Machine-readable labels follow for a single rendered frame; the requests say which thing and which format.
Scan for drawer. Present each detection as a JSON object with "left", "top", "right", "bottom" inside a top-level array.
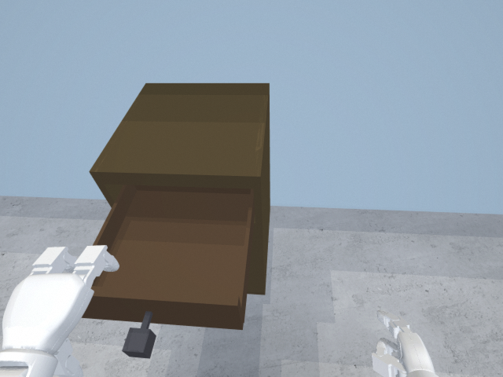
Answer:
[{"left": 82, "top": 185, "right": 255, "bottom": 330}]

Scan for handle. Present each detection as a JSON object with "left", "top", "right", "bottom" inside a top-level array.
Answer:
[{"left": 122, "top": 311, "right": 156, "bottom": 359}]

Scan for left robot hand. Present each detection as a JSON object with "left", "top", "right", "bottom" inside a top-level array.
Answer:
[{"left": 2, "top": 245, "right": 119, "bottom": 377}]

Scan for robot left forearm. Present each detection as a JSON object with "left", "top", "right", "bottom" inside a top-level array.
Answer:
[{"left": 0, "top": 348, "right": 58, "bottom": 377}]

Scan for right robot hand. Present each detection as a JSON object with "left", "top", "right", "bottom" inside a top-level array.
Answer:
[{"left": 372, "top": 309, "right": 435, "bottom": 377}]

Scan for cabinet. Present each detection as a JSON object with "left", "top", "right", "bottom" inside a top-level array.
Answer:
[{"left": 89, "top": 83, "right": 270, "bottom": 295}]

